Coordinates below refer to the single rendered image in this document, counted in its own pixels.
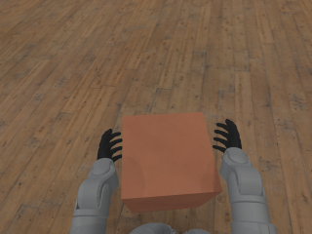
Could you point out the right robot forearm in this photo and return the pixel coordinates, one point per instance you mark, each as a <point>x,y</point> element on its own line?
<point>246,193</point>

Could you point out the left robot hand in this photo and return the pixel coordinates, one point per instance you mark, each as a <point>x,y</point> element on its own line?
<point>105,145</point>

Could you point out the carton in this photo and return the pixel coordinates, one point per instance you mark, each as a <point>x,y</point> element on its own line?
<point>167,162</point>

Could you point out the robot left thigh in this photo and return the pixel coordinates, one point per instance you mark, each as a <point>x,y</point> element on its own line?
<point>154,228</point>

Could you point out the left robot forearm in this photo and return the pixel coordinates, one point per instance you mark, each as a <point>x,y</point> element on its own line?
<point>93,199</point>

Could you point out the right robot hand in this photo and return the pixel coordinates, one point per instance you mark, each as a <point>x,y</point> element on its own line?
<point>233,136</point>

